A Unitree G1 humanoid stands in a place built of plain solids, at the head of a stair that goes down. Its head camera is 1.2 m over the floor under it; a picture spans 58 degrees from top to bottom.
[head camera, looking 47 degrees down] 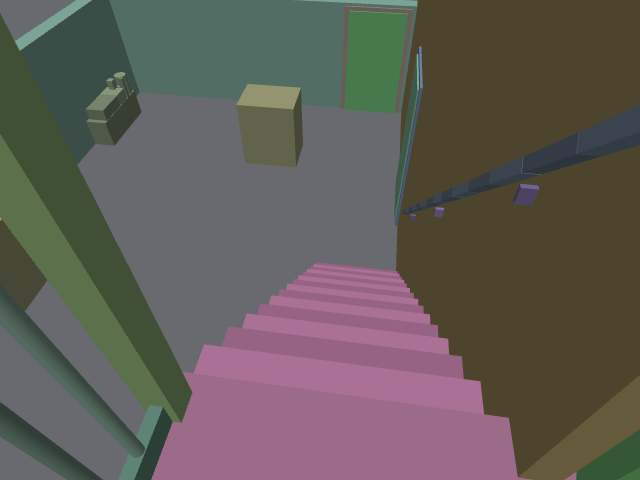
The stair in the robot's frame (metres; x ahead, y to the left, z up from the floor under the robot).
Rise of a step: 0.20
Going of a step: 0.20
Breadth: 0.97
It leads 8 degrees to the right of straight ahead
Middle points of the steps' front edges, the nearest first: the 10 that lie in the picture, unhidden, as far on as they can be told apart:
0.52 -0.03 0.00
0.72 -0.06 -0.20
0.92 -0.09 -0.40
1.12 -0.12 -0.60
1.31 -0.15 -0.80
1.51 -0.18 -1.00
1.71 -0.21 -1.20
1.91 -0.23 -1.40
2.11 -0.26 -1.60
2.30 -0.29 -1.80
